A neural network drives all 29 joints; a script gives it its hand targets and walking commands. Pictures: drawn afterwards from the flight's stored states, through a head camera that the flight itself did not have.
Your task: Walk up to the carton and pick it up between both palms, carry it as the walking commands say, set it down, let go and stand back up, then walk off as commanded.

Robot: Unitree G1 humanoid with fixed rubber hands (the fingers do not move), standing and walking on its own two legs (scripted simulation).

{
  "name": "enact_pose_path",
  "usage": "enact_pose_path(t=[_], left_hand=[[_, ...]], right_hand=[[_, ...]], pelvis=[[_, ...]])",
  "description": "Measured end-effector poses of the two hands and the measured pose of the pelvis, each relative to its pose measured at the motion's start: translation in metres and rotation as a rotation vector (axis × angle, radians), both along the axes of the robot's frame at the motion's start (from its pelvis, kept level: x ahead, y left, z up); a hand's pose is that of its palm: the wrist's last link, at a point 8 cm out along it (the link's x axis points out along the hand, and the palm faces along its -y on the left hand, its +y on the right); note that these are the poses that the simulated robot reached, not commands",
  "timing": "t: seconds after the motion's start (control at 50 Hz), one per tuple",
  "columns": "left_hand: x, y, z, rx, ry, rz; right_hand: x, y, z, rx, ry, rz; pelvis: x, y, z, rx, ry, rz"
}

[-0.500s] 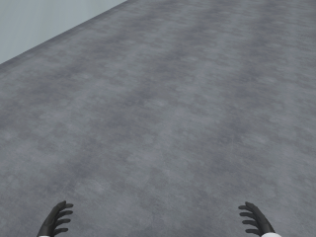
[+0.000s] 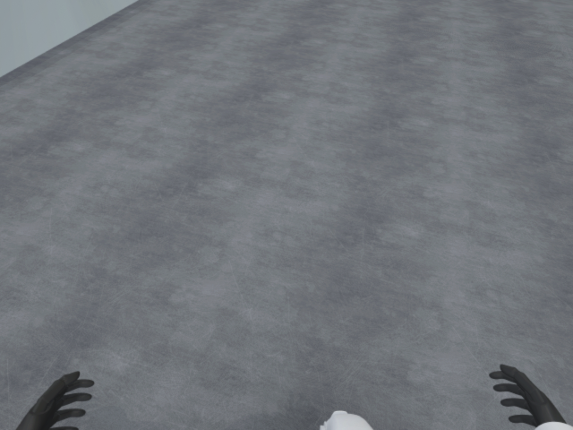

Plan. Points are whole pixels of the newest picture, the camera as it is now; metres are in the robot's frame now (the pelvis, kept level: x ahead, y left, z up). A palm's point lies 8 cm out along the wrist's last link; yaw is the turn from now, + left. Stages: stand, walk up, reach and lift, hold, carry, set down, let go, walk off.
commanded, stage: walk up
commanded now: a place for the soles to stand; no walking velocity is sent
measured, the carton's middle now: out of the picture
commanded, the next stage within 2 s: none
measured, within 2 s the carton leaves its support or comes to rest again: neither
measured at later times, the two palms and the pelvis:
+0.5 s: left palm (182, 311) +0.30 +0.16 -0.05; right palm out of the picture +0.12 -0.49 -0.03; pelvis +0.10 -0.12 +0.02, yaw -13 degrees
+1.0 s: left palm (303, 217) +0.50 -0.04 -0.06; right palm out of the picture +0.18 -0.64 -0.04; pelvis +0.24 -0.28 +0.02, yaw -25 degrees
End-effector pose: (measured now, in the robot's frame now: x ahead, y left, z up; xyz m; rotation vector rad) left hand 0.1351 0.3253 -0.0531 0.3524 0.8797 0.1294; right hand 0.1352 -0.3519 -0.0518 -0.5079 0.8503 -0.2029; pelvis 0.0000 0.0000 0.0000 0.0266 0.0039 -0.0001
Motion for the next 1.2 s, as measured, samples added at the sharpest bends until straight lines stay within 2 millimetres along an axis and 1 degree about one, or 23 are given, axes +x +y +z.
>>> enact_pose_path(t=[0.06,0.12,0.16,0.24,0.32,0.36,0.42,0.46,0.52,0.56,0.6,0.64,0.72,0.76,0.8,0.84,0.9,0.96,1.02,1.1,1.14,1.2], left_hand=[[0.012,-0.020,0.008,0.022,0.000,-0.012],[0.029,-0.033,0.020,0.039,-0.002,-0.032],[0.044,-0.042,0.024,0.041,-0.002,-0.057],[0.073,-0.060,0.019,0.026,0.020,-0.108],[0.104,-0.085,0.010,-0.002,0.024,-0.153],[0.117,-0.099,0.008,-0.014,0.033,-0.172],[0.135,-0.121,0.005,-0.030,0.040,-0.199],[0.149,-0.139,0.004,-0.034,0.041,-0.214],[0.174,-0.174,0.002,-0.038,0.034,-0.250],[0.191,-0.200,-0.002,-0.033,0.025,-0.272],[0.204,-0.220,-0.005,-0.015,0.027,-0.288],[0.216,-0.234,-0.001,0.003,0.034,-0.295],[0.245,-0.252,0.011,0.032,0.024,-0.312],[0.263,-0.261,0.012,0.033,0.017,-0.328],[0.282,-0.272,0.005,0.027,0.021,-0.349],[0.300,-0.290,0.001,0.014,0.030,-0.375],[0.327,-0.318,-0.001,-0.002,0.034,-0.406],[0.353,-0.347,-0.003,-0.015,0.039,-0.440],[0.378,-0.379,-0.004,-0.015,0.032,-0.469],[0.409,-0.423,-0.008,0.004,0.010,-0.489],[0.420,-0.437,-0.005,0.024,0.011,-0.493],[0.440,-0.451,0.008,0.052,0.005,-0.498]], right_hand=[[0.004,-0.020,0.003,0.011,-0.017,-0.026],[0.005,-0.034,0.011,0.020,-0.024,-0.053],[0.004,-0.044,0.015,0.015,-0.025,-0.080],[-0.004,-0.060,0.021,-0.017,-0.013,-0.141],[-0.029,-0.079,0.022,-0.050,0.058,-0.203],[-0.032,-0.090,0.024,-0.058,0.080,-0.225],[-0.025,-0.107,0.026,-0.053,0.086,-0.236],[-0.020,-0.122,0.026,-0.046,0.089,-0.244],[-0.015,-0.150,0.022,-0.030,0.090,-0.265],[-0.011,-0.171,0.015,-0.019,0.092,-0.278],[-0.006,-0.189,0.007,-0.005,0.087,-0.294],[0.002,-0.200,0.007,0.010,0.076,-0.309],[0.020,-0.217,0.010,0.019,0.050,-0.337],[0.028,-0.223,0.011,0.012,0.041,-0.354],[0.033,-0.230,0.012,-0.005,0.034,-0.374],[0.030,-0.237,0.014,-0.018,0.053,-0.408],[0.025,-0.252,0.019,-0.033,0.101,-0.447],[0.032,-0.271,0.020,-0.031,0.117,-0.470],[0.044,-0.293,0.014,-0.014,0.114,-0.484],[0.064,-0.329,-0.003,0.015,0.100,-0.504],[0.080,-0.343,-0.002,0.028,0.065,-0.516],[0.104,-0.360,0.007,0.033,0.017,-0.527]], pelvis=[[0.011,-0.019,0.005,0.001,-0.014,-0.029],[0.022,-0.031,0.015,-0.011,-0.020,-0.057],[0.029,-0.037,0.018,-0.016,-0.019,-0.080],[0.042,-0.046,0.020,-0.026,0.001,-0.130],[0.058,-0.060,0.021,-0.014,0.016,-0.166],[0.066,-0.069,0.022,-0.011,0.024,-0.183],[0.080,-0.086,0.023,-0.011,0.027,-0.202],[0.090,-0.101,0.022,-0.010,0.028,-0.216],[0.105,-0.129,0.019,-0.001,0.038,-0.245],[0.116,-0.151,0.013,0.000,0.043,-0.263],[0.125,-0.170,0.009,-0.012,0.029,-0.284],[0.136,-0.183,0.011,-0.010,0.019,-0.301],[0.160,-0.200,0.017,-0.032,0.010,-0.329],[0.172,-0.207,0.017,-0.042,0.009,-0.344],[0.185,-0.213,0.014,-0.051,0.018,-0.364],[0.197,-0.222,0.014,-0.037,0.027,-0.381],[0.214,-0.239,0.018,-0.029,0.043,-0.397],[0.231,-0.260,0.018,-0.018,0.051,-0.421],[0.250,-0.285,0.014,-0.011,0.047,-0.442],[0.275,-0.324,0.003,-0.022,0.032,-0.476],[0.287,-0.339,0.005,-0.021,0.013,-0.500],[0.307,-0.354,0.014,-0.021,-0.003,-0.521]])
